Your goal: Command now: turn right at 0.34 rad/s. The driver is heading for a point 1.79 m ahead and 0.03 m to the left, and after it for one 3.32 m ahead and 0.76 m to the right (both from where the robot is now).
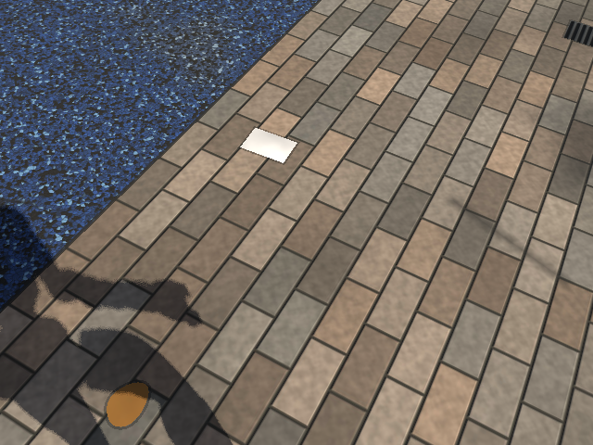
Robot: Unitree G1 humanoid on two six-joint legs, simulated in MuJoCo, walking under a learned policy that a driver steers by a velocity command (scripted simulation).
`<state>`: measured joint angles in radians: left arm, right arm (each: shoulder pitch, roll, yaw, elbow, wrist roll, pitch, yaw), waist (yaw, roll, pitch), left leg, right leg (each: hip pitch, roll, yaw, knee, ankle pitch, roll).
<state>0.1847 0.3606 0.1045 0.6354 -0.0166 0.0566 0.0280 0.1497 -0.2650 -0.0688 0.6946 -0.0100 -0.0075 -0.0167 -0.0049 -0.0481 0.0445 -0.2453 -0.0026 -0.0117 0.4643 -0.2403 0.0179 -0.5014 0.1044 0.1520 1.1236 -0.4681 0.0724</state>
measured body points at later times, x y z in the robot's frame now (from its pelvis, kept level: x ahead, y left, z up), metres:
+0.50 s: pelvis +0.00 -0.04 +0.00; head +0.00 -0.05 +0.45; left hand +0.16 +0.19 -0.10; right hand +0.09 -0.32 -0.12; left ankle +0.00 +0.11 -0.74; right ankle -0.02 -0.15 -0.74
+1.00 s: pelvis +0.05 +0.00 -0.01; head +0.06 +0.02 +0.44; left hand +0.13 +0.27 -0.15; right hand +0.10 -0.28 -0.12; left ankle +0.03 +0.09 -0.74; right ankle -0.03 -0.14 -0.70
